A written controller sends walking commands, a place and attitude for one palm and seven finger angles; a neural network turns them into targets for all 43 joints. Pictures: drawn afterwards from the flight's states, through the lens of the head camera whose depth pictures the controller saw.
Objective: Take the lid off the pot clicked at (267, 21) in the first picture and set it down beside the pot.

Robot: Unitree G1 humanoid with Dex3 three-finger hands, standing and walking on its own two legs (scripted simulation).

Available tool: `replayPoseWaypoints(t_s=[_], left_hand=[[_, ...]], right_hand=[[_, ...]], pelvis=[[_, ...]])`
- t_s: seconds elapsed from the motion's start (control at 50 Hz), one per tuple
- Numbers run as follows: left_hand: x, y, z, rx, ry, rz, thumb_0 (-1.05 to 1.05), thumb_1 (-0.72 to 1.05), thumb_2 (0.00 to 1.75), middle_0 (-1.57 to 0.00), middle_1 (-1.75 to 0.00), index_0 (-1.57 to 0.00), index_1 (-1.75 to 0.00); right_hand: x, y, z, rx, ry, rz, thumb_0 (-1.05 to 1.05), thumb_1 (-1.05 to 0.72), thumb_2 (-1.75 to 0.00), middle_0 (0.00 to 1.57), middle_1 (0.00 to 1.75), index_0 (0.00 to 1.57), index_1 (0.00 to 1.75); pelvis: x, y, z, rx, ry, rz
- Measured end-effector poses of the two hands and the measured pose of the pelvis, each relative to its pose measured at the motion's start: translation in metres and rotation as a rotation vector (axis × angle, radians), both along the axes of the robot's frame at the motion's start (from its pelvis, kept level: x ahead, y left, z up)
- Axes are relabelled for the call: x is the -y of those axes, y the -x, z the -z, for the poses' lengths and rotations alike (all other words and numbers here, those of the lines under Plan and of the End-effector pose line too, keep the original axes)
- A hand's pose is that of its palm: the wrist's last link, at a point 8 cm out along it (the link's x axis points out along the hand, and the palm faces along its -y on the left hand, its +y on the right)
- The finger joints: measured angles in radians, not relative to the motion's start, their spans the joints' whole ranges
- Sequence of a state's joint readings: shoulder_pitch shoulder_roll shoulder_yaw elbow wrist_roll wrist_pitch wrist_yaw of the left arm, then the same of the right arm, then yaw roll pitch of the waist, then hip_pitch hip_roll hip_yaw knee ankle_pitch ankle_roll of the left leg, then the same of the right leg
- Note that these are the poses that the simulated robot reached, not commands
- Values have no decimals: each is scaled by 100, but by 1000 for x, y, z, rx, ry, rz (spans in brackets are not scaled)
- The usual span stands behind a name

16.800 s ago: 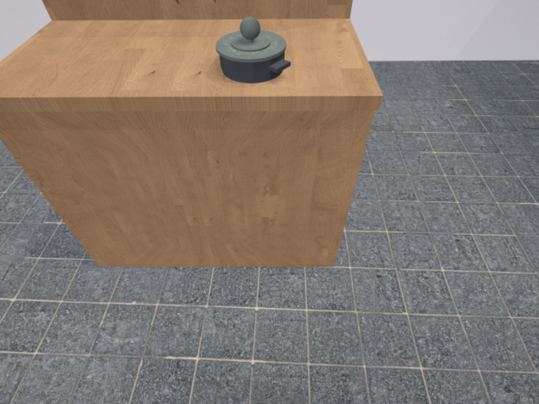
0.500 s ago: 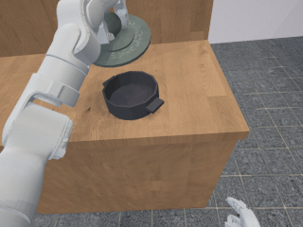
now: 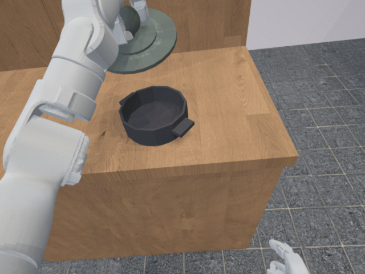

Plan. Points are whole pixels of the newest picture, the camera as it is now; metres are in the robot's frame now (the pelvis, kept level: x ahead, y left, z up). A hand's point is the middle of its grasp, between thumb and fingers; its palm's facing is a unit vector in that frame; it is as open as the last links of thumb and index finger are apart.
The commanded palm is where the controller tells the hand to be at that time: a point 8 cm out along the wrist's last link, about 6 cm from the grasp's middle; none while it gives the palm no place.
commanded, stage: move the lid sideways beside the pot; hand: left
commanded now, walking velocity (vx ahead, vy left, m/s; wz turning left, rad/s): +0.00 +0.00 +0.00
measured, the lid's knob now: (126, 20) +0.50 +0.10 +0.32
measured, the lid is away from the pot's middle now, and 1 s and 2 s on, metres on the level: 0.03 0.15 0.25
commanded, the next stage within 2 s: lower the lid onto the table in 1.90 s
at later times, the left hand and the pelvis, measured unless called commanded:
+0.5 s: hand (79, 36) +0.45 +0.17 +0.32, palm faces -0.04 -0.06 -1.00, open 7.9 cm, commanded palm +0.42 +0.18 +0.39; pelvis +0.00 +0.00 +0.00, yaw +2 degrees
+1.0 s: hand (54, 39) +0.45 +0.22 +0.32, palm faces -0.05 -0.07 -1.00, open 7.9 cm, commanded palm +0.41 +0.23 +0.39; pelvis +0.00 +0.00 +0.00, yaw +1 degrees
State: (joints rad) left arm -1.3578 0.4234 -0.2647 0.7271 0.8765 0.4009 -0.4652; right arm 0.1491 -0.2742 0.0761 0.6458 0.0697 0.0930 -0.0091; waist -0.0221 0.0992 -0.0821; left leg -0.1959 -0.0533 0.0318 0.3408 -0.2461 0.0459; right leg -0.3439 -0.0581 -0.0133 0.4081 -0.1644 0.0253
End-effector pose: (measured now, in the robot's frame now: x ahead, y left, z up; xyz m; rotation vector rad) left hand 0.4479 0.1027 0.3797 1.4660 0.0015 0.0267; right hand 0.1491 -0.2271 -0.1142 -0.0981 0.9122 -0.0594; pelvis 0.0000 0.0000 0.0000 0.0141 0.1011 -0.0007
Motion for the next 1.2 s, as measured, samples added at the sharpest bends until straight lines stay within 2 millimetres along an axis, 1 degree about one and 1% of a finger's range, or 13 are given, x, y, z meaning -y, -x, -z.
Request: replayPoseWaypoints(t_s=[0.06, 0.12, 0.24, 0.34, 0.46, 0.64, 0.76, 0.86, 1.06, 1.2], left_hand=[[-14, 0, 4, -5, -2, -37, 0, -3, 121, -89, -58, -86, -57], [-26, 5, 8, -10, -16, -57, 0, -3, 121, -89, -58, -86, -57], [-45, 12, 12, -36, -18, -80, 0, -3, 121, -89, -58, -87, -57], [-58, 15, 10, -42, -28, -105, 0, -3, 121, -89, -58, -87, -57], [-68, 18, 6, -54, -44, -130, 0, -3, 121, -89, -58, -87, -57], [-79, 13, 8, -73, -46, -146, 0, -3, 121, -89, -58, -87, -57], [-93, 11, 5, -74, -34, -172, 0, -3, 121, -89, -58, -87, -57], [-103, 12, 8, -82, -39, -189, 0, -3, 121, -89, -58, -87, -57], [-123, 16, 9, -88, -37, -221, 0, -3, 121, -89, -58, -87, -57], [-145, 20, 9, -102, -33, -279, 0, -3, 121, -89, -58, -87, -57]], right_hand=[[6, 4, 0, -14, 9, 9, 1, -91, -90, 20, 30, 20, 30], [12, 4, -2, -15, 21, 13, 1, -91, -90, 20, 30, 20, 30], [17, -4, -9, 13, 51, 3, 1, -91, -90, 20, 30, 20, 30], [14, -12, -13, 49, 54, -4, 1, -91, -90, 20, 30, 20, 30], [5, -15, -13, 52, 36, -17, 1, -91, -90, 20, 30, 20, 30], [-2, -5, -7, 17, 25, -15, 1, -91, -90, 20, 30, 20, 30], [2, 6, -2, -22, 30, 2, 1, -91, -90, 20, 30, 20, 30], [7, 13, -2, -48, 42, 12, 1, -91, -90, 20, 30, 20, 30], [13, 12, -6, -45, 61, 18, 1, -91, -90, 20, 30, 20, 30], [13, 10, -7, -45, 59, 22, 1, -91, -90, 20, 30, 20, 30]], pelvis=[[2, 0, 0, 0, 1, 0], [3, -1, 0, 4, 3, -6], [4, 1, 0, 13, 5, -19], [3, 2, 0, 13, 6, -26], [1, 2, 0, 13, 7, -30], [-3, 2, 0, 7, 8, -29], [-4, -1, 0, 3, 10, -23], [-5, -1, 0, 2, 12, -23], [-4, 0, -1, 3, 15, -26], [-3, 1, 0, 0, 16, -24]])
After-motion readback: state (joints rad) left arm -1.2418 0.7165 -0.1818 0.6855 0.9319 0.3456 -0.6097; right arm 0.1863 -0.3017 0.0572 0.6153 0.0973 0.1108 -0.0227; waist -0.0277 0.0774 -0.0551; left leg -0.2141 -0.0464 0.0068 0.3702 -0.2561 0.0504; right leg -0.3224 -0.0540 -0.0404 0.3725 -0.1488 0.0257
